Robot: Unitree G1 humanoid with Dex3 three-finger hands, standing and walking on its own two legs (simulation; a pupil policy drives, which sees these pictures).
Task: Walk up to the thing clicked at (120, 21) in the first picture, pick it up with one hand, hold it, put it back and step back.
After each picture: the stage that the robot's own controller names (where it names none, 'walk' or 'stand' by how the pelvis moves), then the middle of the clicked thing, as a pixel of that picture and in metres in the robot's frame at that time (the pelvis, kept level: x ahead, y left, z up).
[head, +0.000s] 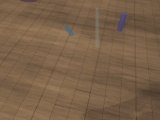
stand; (121, 22) +1.74 -0.54 -0.65
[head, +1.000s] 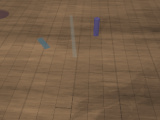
walk; (96, 27) +1.68 -0.09 -0.62
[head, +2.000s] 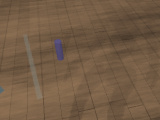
walk; (59, 50) +1.13 +0.27 -0.65
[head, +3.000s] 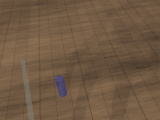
walk; (61, 86) +0.71 +0.23 -0.65
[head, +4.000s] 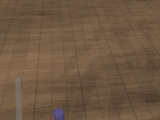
walk; out of the picture +0.45 +0.16 -0.63
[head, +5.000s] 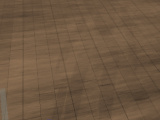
stand; out of the picture +0.37 +0.18 -0.66
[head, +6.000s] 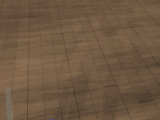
stand; out of the picture +0.38 +0.17 -0.66
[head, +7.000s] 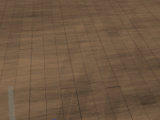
stand; out of the picture +0.37 +0.17 -0.66
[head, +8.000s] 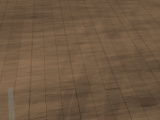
stand; out of the picture +0.37 +0.16 -0.66
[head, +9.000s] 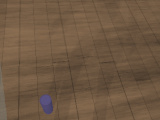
go down; (47, 105) +0.40 +0.17 -0.59
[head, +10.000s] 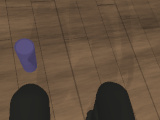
go down; (27, 58) +0.46 +0.20 -0.26
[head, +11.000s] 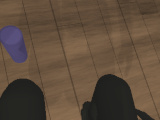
close in; (16, 47) +0.46 +0.21 -0.23
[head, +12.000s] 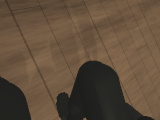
close; out of the picture +0.45 +0.25 -0.16
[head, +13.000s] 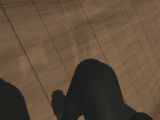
lift; out of the picture +0.44 +0.25 -0.16
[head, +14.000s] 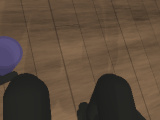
lift; (2, 62) +0.35 +0.24 -0.08
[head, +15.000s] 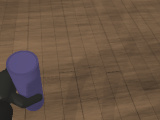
lift; (29, 86) +0.31 +0.16 +0.06
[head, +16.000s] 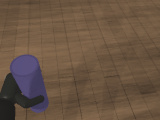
hold; (33, 88) +0.31 +0.16 +0.03
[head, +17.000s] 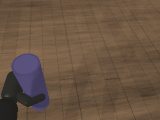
hold; (34, 86) +0.31 +0.16 +0.04
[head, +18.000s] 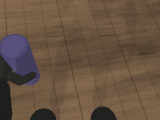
crouch; (24, 65) +0.39 +0.17 -0.03
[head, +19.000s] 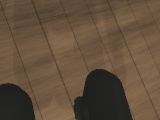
lower; out of the picture +0.50 +0.24 -0.08
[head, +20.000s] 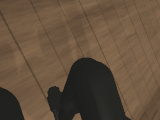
lower; out of the picture +0.47 +0.28 -0.17
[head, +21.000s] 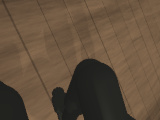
lower; out of the picture +0.45 +0.27 -0.17
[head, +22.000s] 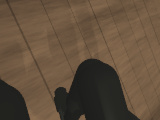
lower; out of the picture +0.44 +0.27 -0.17
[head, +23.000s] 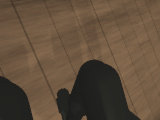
lower; out of the picture +0.43 +0.26 -0.16
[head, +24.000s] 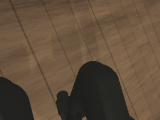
open; out of the picture +0.45 +0.23 -0.17
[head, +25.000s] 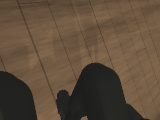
stand; out of the picture +0.44 +0.24 -0.18
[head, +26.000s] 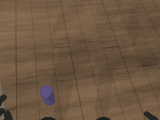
stand; (48, 96) +0.40 +0.16 -0.50
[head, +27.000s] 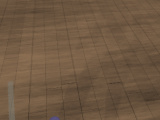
stand; out of the picture +0.38 +0.15 -0.60
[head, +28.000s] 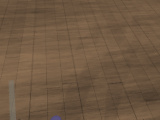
stand; out of the picture +0.39 +0.14 -0.60
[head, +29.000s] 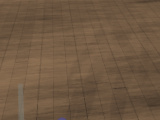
stand; out of the picture +0.41 +0.14 -0.65
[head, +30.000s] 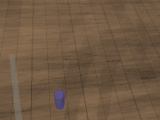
walk; (59, 100) +0.45 +0.11 -0.63
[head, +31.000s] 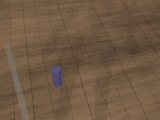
walk; (56, 77) +0.63 +0.18 -0.63
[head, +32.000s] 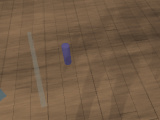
walk; (66, 54) +0.95 +0.21 -0.63
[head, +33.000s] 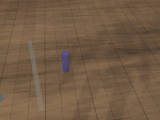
stand; (65, 62) +1.03 +0.15 -0.65
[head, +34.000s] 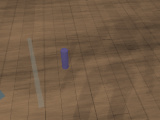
stand; (64, 59) +1.04 +0.16 -0.66
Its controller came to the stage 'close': yes
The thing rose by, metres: 0.68
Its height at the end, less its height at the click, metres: +0.00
